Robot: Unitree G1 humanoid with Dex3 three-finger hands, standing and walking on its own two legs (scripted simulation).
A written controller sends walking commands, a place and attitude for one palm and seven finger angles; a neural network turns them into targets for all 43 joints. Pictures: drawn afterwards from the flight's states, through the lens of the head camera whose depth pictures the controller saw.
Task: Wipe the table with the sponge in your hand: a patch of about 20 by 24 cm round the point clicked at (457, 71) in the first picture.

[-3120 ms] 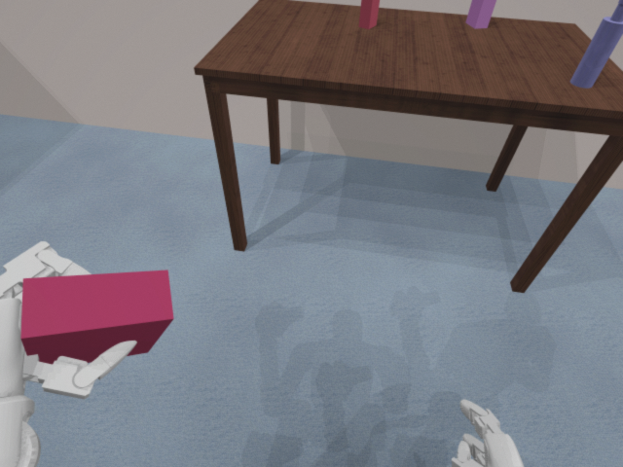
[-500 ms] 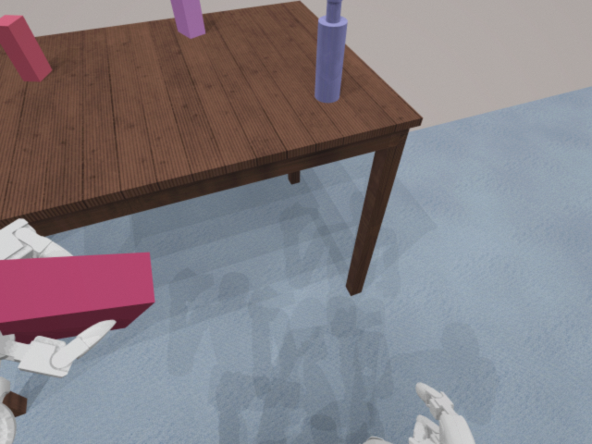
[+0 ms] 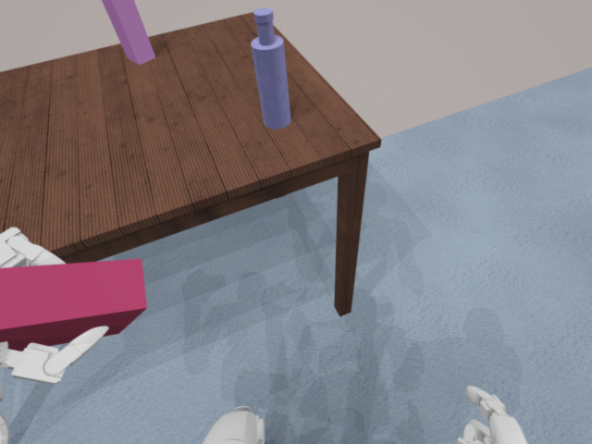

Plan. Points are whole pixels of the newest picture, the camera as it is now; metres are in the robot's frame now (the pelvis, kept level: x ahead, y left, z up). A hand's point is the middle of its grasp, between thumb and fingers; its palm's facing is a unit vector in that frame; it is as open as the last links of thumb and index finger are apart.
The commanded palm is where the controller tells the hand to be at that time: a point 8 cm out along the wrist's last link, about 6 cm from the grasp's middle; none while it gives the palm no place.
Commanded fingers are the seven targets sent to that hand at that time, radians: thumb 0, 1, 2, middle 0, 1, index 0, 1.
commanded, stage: take the last steps up to it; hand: left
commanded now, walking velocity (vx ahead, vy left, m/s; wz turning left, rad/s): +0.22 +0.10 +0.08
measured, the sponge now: (88, 305) +0.23 +0.21 +0.16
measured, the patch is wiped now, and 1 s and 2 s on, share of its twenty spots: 0.00 0.00 0.00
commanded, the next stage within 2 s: come to a stop and stand still in 0.24 s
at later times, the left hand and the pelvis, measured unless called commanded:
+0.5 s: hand (68, 206) +0.34 +0.27 +0.18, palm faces +0.35 -0.82 -0.46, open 9.1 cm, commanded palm +0.28 +0.32 +0.17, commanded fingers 0.00 0.10 1.30 -1.20 -1.60 -1.20 -1.60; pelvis +0.11 +0.04 +0.00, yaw +0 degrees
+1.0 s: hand (144, 210) +0.33 +0.18 +0.18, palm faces +0.36 -0.76 -0.54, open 9.1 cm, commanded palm +0.27 +0.24 +0.17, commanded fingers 0.00 0.10 1.30 -1.20 -1.60 -1.20 -1.60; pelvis +0.11 -0.04 +0.00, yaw +0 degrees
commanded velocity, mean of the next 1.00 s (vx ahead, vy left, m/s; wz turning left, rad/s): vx -0.03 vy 0.07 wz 0.02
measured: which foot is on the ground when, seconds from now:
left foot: up 0.00-0.24, down 0.26-0.76, up 0.78-1.00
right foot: down 0.00-0.30, up 0.32-0.72, down 0.74-1.00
